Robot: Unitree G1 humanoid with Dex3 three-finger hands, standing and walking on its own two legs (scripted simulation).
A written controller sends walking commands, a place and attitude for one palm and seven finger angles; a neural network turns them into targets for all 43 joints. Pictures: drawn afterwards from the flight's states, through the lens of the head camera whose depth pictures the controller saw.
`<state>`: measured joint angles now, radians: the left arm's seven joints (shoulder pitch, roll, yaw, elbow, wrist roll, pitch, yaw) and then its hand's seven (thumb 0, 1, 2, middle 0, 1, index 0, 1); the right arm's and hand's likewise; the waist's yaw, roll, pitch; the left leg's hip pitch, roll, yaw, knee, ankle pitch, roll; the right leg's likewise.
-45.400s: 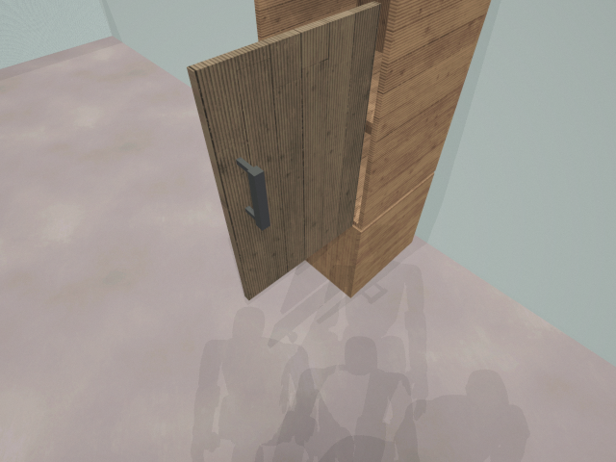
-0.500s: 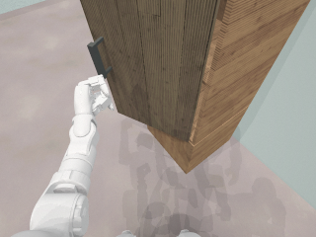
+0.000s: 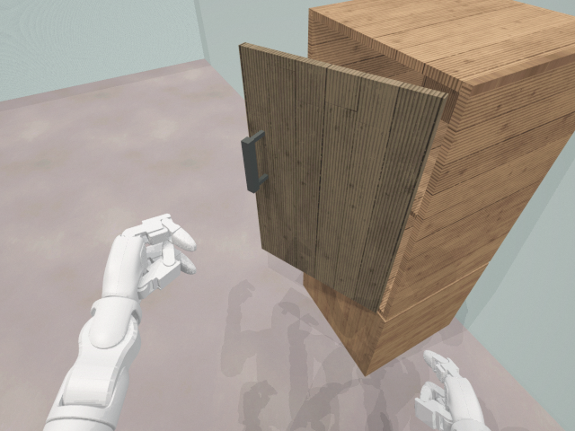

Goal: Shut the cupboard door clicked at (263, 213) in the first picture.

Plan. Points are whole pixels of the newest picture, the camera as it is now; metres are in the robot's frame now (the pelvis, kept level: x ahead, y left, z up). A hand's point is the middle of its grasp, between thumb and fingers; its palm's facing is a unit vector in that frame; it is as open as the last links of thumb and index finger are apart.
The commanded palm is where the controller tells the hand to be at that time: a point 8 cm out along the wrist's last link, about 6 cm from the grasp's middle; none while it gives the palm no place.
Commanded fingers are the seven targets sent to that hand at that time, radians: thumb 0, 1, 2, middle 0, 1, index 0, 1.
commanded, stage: draw the hand back to the body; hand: left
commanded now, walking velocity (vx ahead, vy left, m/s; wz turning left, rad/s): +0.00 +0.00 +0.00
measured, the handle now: (256, 161) +0.65 +0.12 +0.02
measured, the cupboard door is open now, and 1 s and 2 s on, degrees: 26 26 26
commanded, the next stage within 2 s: step back with the hand held close in 0.82 s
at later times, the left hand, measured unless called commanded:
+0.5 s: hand (22, 314) +0.19 +0.28 +0.17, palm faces +0.47 -0.77 -0.44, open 6.5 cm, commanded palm +0.15 +0.31 +0.18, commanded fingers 0.00 0.90 0.90 -0.20 -0.30 -0.20 -0.30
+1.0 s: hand (52, 307) +0.20 +0.26 +0.16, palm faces +0.45 -0.79 -0.42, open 7.4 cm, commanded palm +0.15 +0.29 +0.18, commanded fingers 0.00 0.90 0.90 -0.20 -0.30 -0.20 -0.30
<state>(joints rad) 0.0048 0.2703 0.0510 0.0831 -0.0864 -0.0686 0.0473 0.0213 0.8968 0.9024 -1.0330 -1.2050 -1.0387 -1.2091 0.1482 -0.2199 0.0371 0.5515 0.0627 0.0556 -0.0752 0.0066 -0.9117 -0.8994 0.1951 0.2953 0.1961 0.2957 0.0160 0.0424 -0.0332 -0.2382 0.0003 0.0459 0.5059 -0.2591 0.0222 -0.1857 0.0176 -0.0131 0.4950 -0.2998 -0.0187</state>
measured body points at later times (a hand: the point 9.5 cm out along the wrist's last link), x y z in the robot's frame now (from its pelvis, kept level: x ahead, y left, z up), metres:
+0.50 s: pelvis +0.01 +0.01 +0.01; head -0.01 -0.02 +0.45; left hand +0.16 +0.32 +0.19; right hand +0.20 -0.20 -0.09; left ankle +0.01 +0.10 -0.74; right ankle -0.02 -0.11 -0.74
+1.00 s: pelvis +0.01 -0.01 +0.00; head -0.01 -0.04 +0.45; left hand +0.17 +0.30 +0.19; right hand +0.20 -0.23 -0.08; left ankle +0.01 +0.10 -0.74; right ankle -0.02 -0.11 -0.74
